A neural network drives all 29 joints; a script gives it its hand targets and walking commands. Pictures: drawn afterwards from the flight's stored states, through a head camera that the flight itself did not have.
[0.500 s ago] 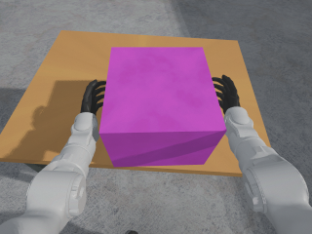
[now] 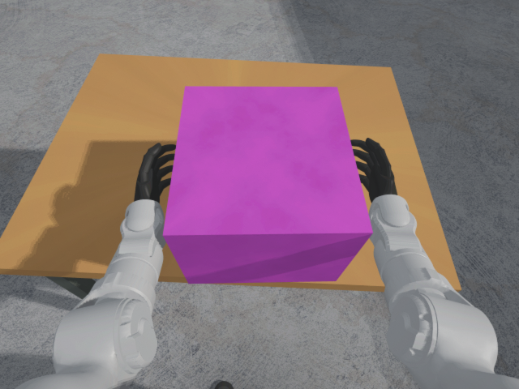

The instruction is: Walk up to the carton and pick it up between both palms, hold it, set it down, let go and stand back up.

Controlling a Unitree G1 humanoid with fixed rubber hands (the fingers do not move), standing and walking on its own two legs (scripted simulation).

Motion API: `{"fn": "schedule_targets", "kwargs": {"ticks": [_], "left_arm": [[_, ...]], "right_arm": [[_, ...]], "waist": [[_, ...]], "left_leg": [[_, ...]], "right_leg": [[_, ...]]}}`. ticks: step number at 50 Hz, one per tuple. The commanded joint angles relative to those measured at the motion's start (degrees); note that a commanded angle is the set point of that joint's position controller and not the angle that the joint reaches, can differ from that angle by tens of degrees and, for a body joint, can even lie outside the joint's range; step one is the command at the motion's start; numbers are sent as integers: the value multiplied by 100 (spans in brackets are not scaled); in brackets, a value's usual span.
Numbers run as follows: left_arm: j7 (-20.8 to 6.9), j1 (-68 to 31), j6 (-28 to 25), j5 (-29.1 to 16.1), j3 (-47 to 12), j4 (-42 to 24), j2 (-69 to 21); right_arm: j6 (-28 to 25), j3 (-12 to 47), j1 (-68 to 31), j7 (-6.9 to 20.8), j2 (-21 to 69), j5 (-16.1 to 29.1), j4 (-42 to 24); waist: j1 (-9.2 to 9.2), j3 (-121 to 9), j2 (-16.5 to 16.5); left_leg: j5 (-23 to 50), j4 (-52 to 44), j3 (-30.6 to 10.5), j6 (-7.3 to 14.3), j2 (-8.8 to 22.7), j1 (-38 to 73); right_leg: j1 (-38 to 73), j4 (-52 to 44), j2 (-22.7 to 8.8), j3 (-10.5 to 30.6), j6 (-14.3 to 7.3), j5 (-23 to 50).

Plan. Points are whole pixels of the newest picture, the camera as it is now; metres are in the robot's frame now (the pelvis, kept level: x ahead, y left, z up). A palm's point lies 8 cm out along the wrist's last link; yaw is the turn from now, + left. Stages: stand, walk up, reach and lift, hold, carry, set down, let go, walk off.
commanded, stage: reach and lift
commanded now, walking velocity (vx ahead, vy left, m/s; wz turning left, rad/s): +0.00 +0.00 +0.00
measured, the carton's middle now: (262, 186) +0.47 +0.06 -0.01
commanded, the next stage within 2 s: none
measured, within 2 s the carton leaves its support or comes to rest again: leaves its support in 1.42 s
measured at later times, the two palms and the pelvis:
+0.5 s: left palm (150, 193) +0.39 +0.23 +0.03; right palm (379, 189) +0.45 -0.13 +0.05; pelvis +0.02 -0.01 +0.00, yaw +0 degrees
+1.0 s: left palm (150, 194) +0.39 +0.23 +0.03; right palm (380, 192) +0.44 -0.13 +0.05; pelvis +0.02 -0.01 +0.00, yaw +1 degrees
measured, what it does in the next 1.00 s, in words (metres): stands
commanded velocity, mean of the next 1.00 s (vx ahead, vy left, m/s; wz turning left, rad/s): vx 0.00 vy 0.00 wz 0.00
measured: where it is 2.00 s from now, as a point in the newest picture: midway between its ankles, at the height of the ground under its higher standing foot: outside the picture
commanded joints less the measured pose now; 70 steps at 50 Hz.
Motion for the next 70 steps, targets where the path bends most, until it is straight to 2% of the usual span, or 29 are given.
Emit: {"fn": "schedule_targets", "kwargs": {"ticks": [1,7,11,19,33,48,60,65,70], "left_arm": [[-696,-2400,-46,482,-1209,-385,-2711],[-654,-2240,4,505,-1301,-639,-2913],[-665,-2095,47,522,-1335,-732,-2962],[-717,-1988,60,537,-1351,-820,-2993],[-711,-1958,22,509,-1397,-817,-2980],[-670,-1824,-83,195,-1902,-852,-3004],[-670,-1971,-88,-317,-2709,-1446,-3296],[-642,-2273,-11,-650,-3192,-1993,-3575],[-611,-2567,220,-924,-3603,-2598,-3804]], "right_arm": [[-184,956,-2276,798,2902,-667,-280],[-253,1031,-2185,782,3052,-670,-312],[-295,1095,-2116,749,3094,-634,-311],[-346,1215,-2001,667,3217,-599,-298],[-405,1300,-1877,565,3335,-566,-265],[-493,1757,-1592,349,3354,-226,-235],[-377,2797,-1629,132,3617,544,-994],[-154,3423,-1870,76,3877,1017,-1746],[226,3980,-2071,41,4094,1466,-2524]], "waist": [[36,-2779,-98],[41,-2857,32],[23,-2705,46],[-11,-2615,17],[-56,-2582,15],[-233,-2671,105],[-313,-2979,238],[-331,-3257,231],[-347,-3342,207]], "left_leg": [[1746,147,308,-129,27,2373],[2436,303,293,-186,50,2781],[2624,330,280,-192,48,2833],[2520,266,283,-152,22,2688],[2265,187,275,-114,4,2574],[2512,220,156,-214,-33,2805],[2806,293,-41,-323,-94,3132],[2784,309,-150,-335,-128,3240],[2450,259,-251,-309,-174,3194]], "right_leg": [[640,-206,-76,-331,32,1274],[490,-250,-21,-389,4,1503],[524,-262,-24,-391,13,1610],[739,-201,-68,-377,77,1818],[800,-195,-94,-373,94,1777],[927,-227,-54,-387,122,2277],[1262,-238,-11,-309,161,2738],[1438,-233,10,-218,185,2786],[1603,-224,1,-88,203,2633]]}}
